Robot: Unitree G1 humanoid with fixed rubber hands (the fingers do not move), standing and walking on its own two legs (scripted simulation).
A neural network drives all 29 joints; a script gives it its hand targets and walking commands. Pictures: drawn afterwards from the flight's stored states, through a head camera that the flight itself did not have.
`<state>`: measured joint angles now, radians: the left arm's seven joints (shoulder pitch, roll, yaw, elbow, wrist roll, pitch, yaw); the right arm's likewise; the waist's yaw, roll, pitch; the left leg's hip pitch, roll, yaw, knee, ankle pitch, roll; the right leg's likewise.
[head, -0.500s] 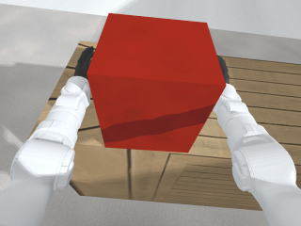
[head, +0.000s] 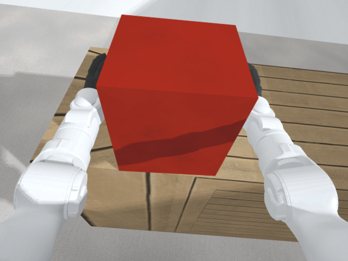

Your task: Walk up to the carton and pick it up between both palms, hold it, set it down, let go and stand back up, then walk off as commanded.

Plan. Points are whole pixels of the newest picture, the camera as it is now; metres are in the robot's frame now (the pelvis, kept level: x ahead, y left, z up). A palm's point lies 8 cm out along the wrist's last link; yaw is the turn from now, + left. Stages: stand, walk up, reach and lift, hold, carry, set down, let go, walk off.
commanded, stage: reach and lift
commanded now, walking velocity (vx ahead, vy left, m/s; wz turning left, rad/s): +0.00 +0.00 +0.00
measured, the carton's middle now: (173, 103) +0.48 +0.01 +0.08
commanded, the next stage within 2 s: none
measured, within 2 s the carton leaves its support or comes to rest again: leaves its support in 0.78 s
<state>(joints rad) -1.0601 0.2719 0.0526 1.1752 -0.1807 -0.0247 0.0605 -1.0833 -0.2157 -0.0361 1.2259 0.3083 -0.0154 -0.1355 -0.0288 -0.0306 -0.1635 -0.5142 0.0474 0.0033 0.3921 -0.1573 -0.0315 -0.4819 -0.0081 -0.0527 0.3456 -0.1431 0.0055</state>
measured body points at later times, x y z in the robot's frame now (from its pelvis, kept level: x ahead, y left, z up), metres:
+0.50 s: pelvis +0.01 +0.01 +0.00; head +0.05 +0.04 +0.45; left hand +0.48 +0.19 +0.12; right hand +0.46 -0.17 +0.13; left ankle +0.00 +0.13 -0.74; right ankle +0.00 -0.12 -0.74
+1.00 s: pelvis +0.00 +0.01 +0.00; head +0.03 +0.03 +0.45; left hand +0.45 +0.19 +0.14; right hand +0.44 -0.17 +0.14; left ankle +0.00 +0.13 -0.74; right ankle +0.00 -0.12 -0.74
